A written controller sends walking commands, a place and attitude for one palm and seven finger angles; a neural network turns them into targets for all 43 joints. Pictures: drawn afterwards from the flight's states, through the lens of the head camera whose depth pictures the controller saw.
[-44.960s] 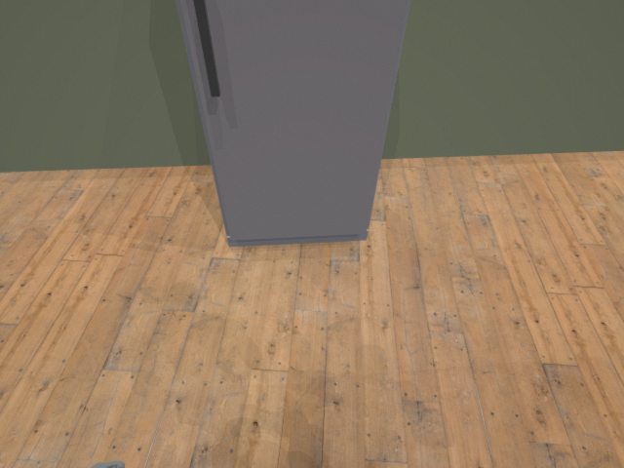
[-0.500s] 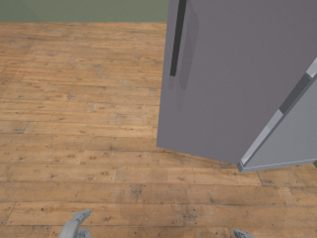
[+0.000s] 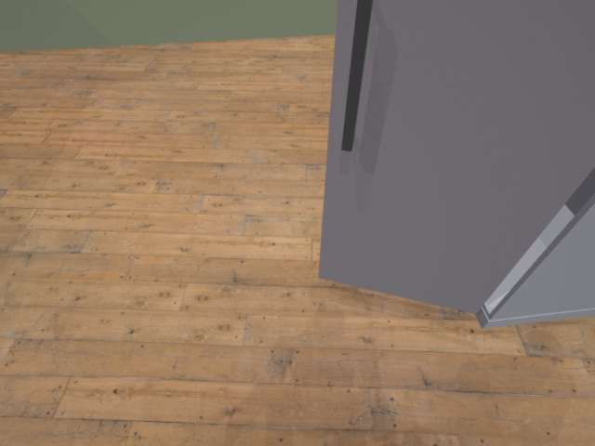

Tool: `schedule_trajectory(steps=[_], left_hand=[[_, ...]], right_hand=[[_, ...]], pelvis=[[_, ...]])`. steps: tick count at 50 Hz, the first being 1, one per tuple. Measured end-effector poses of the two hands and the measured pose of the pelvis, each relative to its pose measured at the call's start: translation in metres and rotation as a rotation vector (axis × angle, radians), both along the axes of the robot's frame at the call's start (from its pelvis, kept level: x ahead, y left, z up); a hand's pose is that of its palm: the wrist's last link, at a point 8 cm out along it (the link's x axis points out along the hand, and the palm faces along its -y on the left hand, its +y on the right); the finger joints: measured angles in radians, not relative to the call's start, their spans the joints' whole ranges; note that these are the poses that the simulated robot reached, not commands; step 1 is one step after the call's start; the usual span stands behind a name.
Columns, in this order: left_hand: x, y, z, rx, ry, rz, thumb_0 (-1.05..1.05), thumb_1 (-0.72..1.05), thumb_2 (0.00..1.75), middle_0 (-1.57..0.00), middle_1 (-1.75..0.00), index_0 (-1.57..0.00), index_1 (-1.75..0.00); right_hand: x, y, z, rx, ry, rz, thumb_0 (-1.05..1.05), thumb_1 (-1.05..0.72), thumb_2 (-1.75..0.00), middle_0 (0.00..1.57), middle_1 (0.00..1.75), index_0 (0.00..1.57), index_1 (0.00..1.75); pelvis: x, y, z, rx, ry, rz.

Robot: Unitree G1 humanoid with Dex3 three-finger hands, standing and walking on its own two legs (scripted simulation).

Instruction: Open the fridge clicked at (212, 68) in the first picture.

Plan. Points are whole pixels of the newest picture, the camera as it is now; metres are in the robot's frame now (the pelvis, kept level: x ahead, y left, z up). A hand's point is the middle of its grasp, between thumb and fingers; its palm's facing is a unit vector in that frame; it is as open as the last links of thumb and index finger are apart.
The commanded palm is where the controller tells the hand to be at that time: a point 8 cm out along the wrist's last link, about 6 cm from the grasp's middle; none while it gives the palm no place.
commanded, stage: let the arm hang, fingers relaxed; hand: left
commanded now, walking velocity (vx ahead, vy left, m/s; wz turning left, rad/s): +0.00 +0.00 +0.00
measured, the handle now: (356, 78) +0.75 -0.07 +0.12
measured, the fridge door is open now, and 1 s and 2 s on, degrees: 68 68 68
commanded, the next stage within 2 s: look to check the result in 0.36 s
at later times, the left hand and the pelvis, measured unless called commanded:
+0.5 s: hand out of the picture +0.02 +0.16 -0.17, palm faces +0.01 -0.98 -0.19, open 7.4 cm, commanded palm none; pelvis +0.01 -0.01 +0.00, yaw -1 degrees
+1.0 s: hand out of the picture +0.05 +0.17 -0.17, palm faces +0.00 -0.98 -0.21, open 7.4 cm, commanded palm none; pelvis +0.02 -0.02 +0.00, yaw -1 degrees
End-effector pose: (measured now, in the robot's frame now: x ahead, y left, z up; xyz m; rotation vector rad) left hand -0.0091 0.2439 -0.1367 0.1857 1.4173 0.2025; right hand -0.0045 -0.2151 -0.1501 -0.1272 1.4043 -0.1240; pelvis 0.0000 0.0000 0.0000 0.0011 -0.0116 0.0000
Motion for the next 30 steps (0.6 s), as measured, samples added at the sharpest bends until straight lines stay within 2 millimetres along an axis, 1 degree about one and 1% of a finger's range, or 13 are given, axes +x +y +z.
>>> schedule_trajectory(steps=[8, 13, 24, 30], left_hand=[[0.019, -0.032, -0.008, -0.066, -0.028, -0.020, 0.01, 0.92, 0.90, -0.20, -0.30, -0.20, -0.30], [0.022, -0.035, -0.010, -0.072, -0.025, -0.020, 0.02, 0.93, 0.90, -0.20, -0.30, -0.20, -0.30], [0.026, -0.034, -0.007, -0.057, -0.010, -0.019, 0.01, 0.91, 0.90, -0.20, -0.30, -0.20, -0.30], [0.031, -0.034, -0.006, -0.051, -0.012, -0.023, 0.01, 0.91, 0.90, -0.20, -0.30, -0.20, -0.30]], right_hand=[[0.021, -0.013, 0.004, -0.029, -0.049, -0.007, 0.01, -0.92, -0.90, 0.20, 0.29, 0.20, 0.30], [0.023, -0.017, 0.006, -0.036, -0.047, -0.010, 0.01, -0.92, -0.90, 0.20, 0.29, 0.20, 0.30], [0.012, -0.016, 0.004, -0.017, 0.011, -0.020, 0.00, -0.91, -0.90, 0.20, 0.29, 0.20, 0.30], [0.011, -0.017, 0.004, -0.018, 0.019, -0.027, 0.00, -0.91, -0.90, 0.20, 0.29, 0.20, 0.30]], pelvis=[[0.005, -0.004, 0.001, 0.002, -0.009, -0.010], [0.008, -0.008, 0.001, 0.000, -0.008, -0.012], [0.013, -0.013, 0.002, -0.001, -0.003, -0.013], [0.016, -0.015, 0.002, -0.002, -0.007, -0.016]])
